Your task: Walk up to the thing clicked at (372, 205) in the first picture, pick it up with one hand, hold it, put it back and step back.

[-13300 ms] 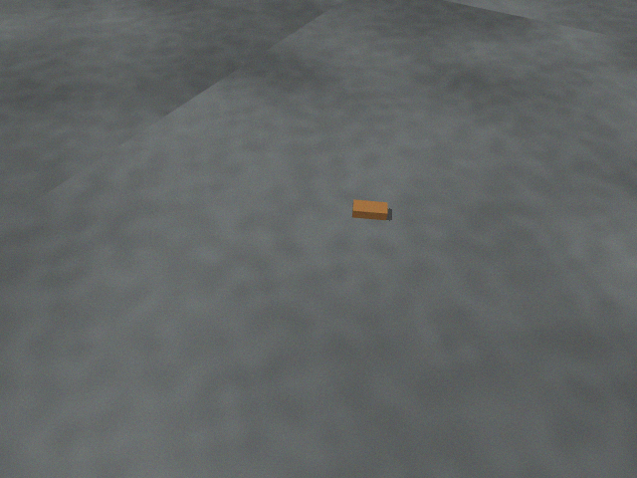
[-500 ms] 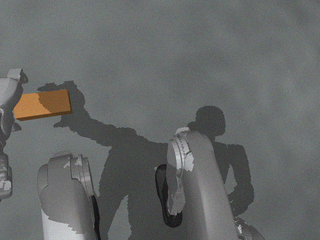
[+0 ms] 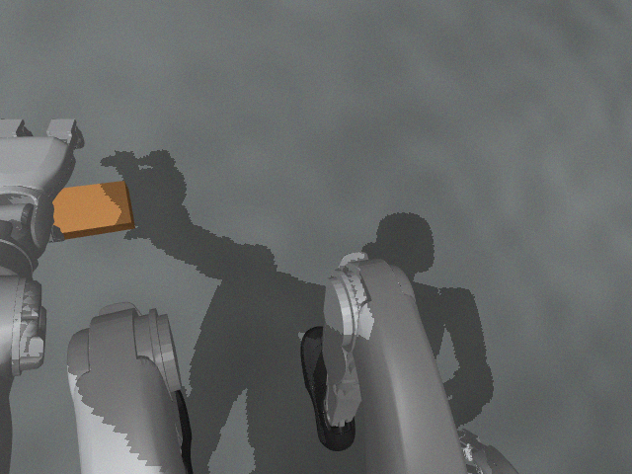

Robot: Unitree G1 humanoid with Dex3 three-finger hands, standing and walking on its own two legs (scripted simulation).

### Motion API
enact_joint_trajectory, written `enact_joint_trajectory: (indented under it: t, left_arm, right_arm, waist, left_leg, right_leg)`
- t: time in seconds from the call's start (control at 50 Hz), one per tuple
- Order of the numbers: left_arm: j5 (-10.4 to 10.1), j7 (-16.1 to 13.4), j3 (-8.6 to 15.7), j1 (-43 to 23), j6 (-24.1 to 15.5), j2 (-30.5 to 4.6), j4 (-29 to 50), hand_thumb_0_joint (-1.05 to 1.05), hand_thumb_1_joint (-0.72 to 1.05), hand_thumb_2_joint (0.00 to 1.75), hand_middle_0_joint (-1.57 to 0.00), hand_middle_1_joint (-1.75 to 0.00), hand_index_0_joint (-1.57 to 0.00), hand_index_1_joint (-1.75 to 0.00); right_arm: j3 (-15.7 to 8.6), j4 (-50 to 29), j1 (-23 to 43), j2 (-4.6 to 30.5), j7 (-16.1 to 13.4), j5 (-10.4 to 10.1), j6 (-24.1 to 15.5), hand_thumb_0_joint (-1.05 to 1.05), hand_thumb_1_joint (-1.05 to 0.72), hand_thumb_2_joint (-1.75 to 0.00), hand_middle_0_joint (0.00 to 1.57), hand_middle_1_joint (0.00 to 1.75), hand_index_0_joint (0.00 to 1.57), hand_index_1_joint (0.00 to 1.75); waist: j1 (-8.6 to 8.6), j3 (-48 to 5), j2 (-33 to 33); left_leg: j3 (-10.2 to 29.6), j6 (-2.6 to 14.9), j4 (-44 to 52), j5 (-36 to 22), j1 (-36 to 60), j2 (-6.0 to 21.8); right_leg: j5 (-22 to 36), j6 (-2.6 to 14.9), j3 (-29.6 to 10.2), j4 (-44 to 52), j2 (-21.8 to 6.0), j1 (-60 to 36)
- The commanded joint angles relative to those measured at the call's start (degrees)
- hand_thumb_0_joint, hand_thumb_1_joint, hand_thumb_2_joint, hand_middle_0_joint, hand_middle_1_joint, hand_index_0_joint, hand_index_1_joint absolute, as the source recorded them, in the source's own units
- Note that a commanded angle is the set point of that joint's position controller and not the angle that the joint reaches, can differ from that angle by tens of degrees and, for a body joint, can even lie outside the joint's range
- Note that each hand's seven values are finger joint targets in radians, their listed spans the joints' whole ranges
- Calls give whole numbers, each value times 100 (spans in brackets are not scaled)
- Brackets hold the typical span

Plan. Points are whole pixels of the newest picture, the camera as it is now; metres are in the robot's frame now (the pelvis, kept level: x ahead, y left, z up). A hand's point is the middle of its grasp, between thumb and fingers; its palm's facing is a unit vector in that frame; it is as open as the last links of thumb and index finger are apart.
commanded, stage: approach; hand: left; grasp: from above
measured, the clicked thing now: (78, 212) +0.49 +0.23 -0.30
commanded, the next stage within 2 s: close in in 0.34 s
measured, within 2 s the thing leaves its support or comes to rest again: neither
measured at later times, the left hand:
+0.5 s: hand (34, 206) +0.46 +0.25 -0.18, palm faces -0.47 -0.04 -0.88, open 14.0 cm
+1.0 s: hand (62, 210) +0.47 +0.24 -0.24, palm faces -0.47 -0.08 -0.88, open 14.0 cm
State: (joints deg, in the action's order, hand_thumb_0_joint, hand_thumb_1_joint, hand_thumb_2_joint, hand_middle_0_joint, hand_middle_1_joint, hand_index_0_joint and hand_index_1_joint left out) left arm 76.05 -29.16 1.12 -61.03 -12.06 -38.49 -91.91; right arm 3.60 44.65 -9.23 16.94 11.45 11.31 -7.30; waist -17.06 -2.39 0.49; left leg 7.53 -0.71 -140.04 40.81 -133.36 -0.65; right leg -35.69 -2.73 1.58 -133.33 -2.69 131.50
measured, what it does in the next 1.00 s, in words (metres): stands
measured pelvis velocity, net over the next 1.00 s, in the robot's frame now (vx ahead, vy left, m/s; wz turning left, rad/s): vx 0.00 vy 0.00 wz -0.05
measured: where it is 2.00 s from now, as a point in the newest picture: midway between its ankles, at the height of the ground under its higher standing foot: (256, 439)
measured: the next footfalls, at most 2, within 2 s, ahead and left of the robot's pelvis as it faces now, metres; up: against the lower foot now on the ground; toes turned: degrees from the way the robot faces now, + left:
none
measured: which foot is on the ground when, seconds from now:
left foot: down 0.00-1.00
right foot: down 0.00-1.00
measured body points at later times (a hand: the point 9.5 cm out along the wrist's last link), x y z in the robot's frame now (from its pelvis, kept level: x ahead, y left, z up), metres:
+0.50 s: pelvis +0.00 +0.00 +0.00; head +0.25 +0.04 +0.37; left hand +0.48 +0.25 -0.13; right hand +0.01 -0.28 -0.10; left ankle +0.07 +0.12 -0.29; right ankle +0.11 -0.14 -0.29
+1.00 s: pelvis +0.00 +0.00 -0.02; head +0.28 +0.07 +0.33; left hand +0.49 +0.24 -0.19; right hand -0.01 -0.27 -0.09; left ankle +0.07 +0.12 -0.29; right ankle +0.11 -0.14 -0.29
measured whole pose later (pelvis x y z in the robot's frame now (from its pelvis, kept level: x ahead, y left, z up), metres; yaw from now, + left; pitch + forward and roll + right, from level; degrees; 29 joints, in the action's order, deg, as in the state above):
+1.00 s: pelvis +0.00 +0.00 -0.02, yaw -3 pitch +31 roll -10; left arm 77.4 -34.8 8.5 -61.4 -12.1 -47.2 -99.4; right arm 8.1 43.0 -10.1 18.8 15.1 15.3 -10.7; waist -21.7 5.5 2.7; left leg 10.4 -0.9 -145.1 42.0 -135.2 -0.5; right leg -35.3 -3.6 3.5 -136.2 -1.5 132.7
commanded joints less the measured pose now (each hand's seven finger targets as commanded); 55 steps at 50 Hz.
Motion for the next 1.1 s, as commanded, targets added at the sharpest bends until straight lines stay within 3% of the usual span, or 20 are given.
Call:
enact_joint_trajectory:
  t: [0.0,0.02,0.08,0.18,0.24,0.26,0.3,0.32,0.34,0.36,0.4,0.42,0.44,0.5,0.58,0.72,0.74,0.84,1.04,1.08]
  left_arm:
    - [136,-457,224,-2399,228,-1163,201,0,-44,93,-14,-96,-15,-94]
    - [162,-515,425,-2413,289,-1426,182,0,-45,95,-13,-96,-14,-95]
    - [90,-537,421,-1908,559,-1388,-90,0,-47,95,-12,-97,-13,-96]
    - [-136,-366,981,-1041,821,-2042,43,0,-51,98,-11,-97,-11,-97]
    - [-382,-81,1052,-1126,695,-1983,819,0,-55,100,-8,-101,-8,-101]
    - [-512,10,836,-1335,587,-1710,1137,0,-55,99,-8,-102,-8,-102]
    - [-569,190,832,-1375,382,-1688,1535,0,-55,99,-7,-104,-8,-103]
    - [-646,262,610,-1555,259,-1386,1885,0,-56,100,-7,-103,-7,-103]
    - [-626,300,639,-1529,175,-1401,1673,0,-55,99,-7,-105,-8,-104]
    - [-612,361,353,-1851,38,-1234,2307,0,-54,99,-8,-104,-9,-103]
    - [-591,346,197,-1671,-48,-1075,1712,0,-52,97,-7,-105,-9,-103]
    - [-537,308,234,-1779,-94,-1113,1781,0,-51,98,-9,-103,-10,-102]
    - [-493,256,196,-1804,-117,-1067,1759,0,-53,98,-7,-103,-9,-101]
    - [-335,87,24,-1623,-101,-735,647,0,-52,98,-7,-102,-9,-100]
    - [-34,-182,279,-1634,-109,-1312,477,0,-51,100,-8,-102,-9,-100]
    - [241,-631,558,-1814,34,-1564,-261,0,-51,99,-7,-99,-7,-99]
    - [237,-684,658,-1805,45,-1674,-193,0,-52,100,-6,-99,-6,-99]
    - [168,-746,636,-1929,45,-1726,-266,0,-51,99,-7,-99,-7,-99]
    - [66,-970,970,-1449,-91,-2296,74,0,-49,102,-8,-102,-7,-102]
    - [55,-995,867,-1430,-67,-2159,-98,0,-48,102,-7,-103,-8,-102]
  right_arm:
    - [-368,8,-1419,1568,20,71,-39,0,-89,-89,20,30,20,30]
    - [-349,-25,-1429,1600,36,78,-35,0,-89,-89,20,30,20,30]
    - [-263,-235,-1246,1580,122,58,-32,0,-89,-89,20,30,20,30]
    - [-283,-412,-1300,1659,155,-55,40,0,-89,-89,20,30,20,30]
    - [-388,-407,-1382,1596,156,-99,31,0,-90,-89,20,30,20,30]
    - [-373,-475,-1292,1540,156,-109,3,0,-90,-89,20,30,20,30]
    - [-491,-387,-1469,1607,133,-106,-15,0,-90,-89,20,30,20,30]
    - [-535,-377,-1492,1593,99,-147,-6,0,-90,-89,20,30,20,30]
    - [-599,-203,-1633,1628,70,-122,22,0,-90,-89,20,30,20,30]
    - [-613,-241,-1661,1564,46,-151,27,0,-90,-89,20,30,20,30]
    - [-614,-84,-1692,1539,23,-161,42,0,-90,-89,20,30,20,30]
    - [-629,-72,-1752,1557,4,-127,33,0,-90,-89,20,30,20,30]
    - [-633,-39,-1748,1536,-18,-146,50,0,-90,-90,20,30,20,30]
    - [-491,22,-1660,1529,-3,-90,16,0,-89,-89,20,30,20,30]
    - [-390,9,-1468,1565,-4,-36,-14,0,-89,-89,20,30,20,30]
    - [-282,-128,-1241,1689,146,178,-156,0,-89,-90,20,30,20,30]
    - [-285,-133,-1269,1731,152,179,-163,0,-89,-90,20,30,20,30]
    - [-172,-208,-1259,1820,265,309,-297,0,-89,-90,20,30,20,30]
    - [-8,-83,-1427,1922,468,436,-367,0,-89,-90,20,30,20,30]
    - [48,-88,-1344,1860,518,439,-389,0,-89,-90,20,30,20,30]
  waist:
    - [-523,-3347,-1825]
    - [-447,-3430,-1857]
    - [-317,-3596,-1917]
    - [-23,-3800,-1615]
    - [-34,-3826,-1546]
    - [-33,-3962,-1642]
    - [-155,-4029,-1572]
    - [-195,-4176,-1578]
    - [-339,-4040,-1424]
    - [-284,-4331,-1623]
    - [-255,-3892,-1472]
    - [-333,-3919,-1488]
    - [-250,-4015,-1563]
    - [-451,-3228,-1245]
    - [-231,-3372,-1572]
    - [-591,-2940,-1788]
    - [-527,-3045,-1796]
    - [-704,-3021,-1951]
    - [-580,-3456,-2282]
    - [-656,-3220,-2182]
  left_leg:
    - [-541,197,1532,-885,2790,-123]
    - [-566,211,1524,-892,2732,-133]
    - [-590,212,1560,-1077,2720,-141]
    - [-686,307,1469,-1319,2278,-142]
    - [-726,346,1400,-1165,2157,-143]
    - [-720,314,1385,-1083,2204,-144]
    - [-690,293,1294,-1087,2315,-131]
    - [-669,276,1290,-1086,2341,-124]
    - [-642,273,1205,-1021,2287,-103]
    - [-641,248,1290,-1065,2422,-111]
    - [-635,228,1316,-830,2293,-120]
    - [-594,214,1325,-874,2485,-108]
    - [-559,204,1389,-893,2587,-101]
    - [-507,221,1386,-779,2349,-111]
    - [-535,204,1450,-964,2541,-136]
    - [-507,209,1325,-813,2532,-106]
    - [-485,210,1352,-867,2535,-114]
    - [-451,225,1153,-836,2547,-96]
    - [-354,152,988,-1412,2690,-35]
    - [-332,151,917,-1332,2625,-1]
  right_leg:
    - [912,432,835,1190,260,-1630]
    - [927,439,804,1207,261,-1743]
    - [1080,457,782,1128,283,-1931]
    - [1295,393,668,1097,298,-2602]
    - [1208,372,607,1191,279,-2751]
    - [1095,407,608,1204,269,-2742]
    - [1070,412,634,1294,258,-2773]
    - [1065,427,635,1345,261,-2815]
    - [1035,419,654,1344,269,-2733]
    - [1044,420,625,1399,279,-2868]
    - [757,448,660,1439,286,-2528]
    - [796,440,717,1423,283,-2460]
    - [822,450,741,1386,296,-2395]
    - [771,445,857,1313,308,-1944]
    - [914,453,851,1176,309,-2025]
    - [861,401,912,1026,311,-1698]
    - [904,400,920,1033,317,-1769]
    - [921,347,974,929,312,-1820]
    - [1461,389,1072,762,387,-2380]
    - [1440,387,1095,722,425,-2275]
